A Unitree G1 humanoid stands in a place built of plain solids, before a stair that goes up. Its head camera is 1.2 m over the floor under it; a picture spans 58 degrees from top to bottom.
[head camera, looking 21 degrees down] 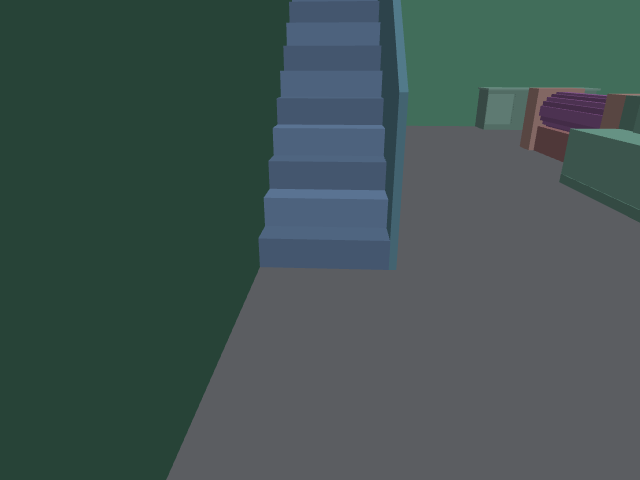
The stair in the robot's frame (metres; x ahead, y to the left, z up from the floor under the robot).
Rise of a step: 0.20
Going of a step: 0.25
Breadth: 0.85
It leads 3 degrees to the right of straight ahead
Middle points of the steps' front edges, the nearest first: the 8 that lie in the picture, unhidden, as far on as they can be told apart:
2.60 -0.02 0.20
2.85 -0.04 0.41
3.10 -0.05 0.61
3.35 -0.06 0.82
3.59 -0.08 1.02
3.84 -0.09 1.22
4.09 -0.10 1.43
4.34 -0.12 1.63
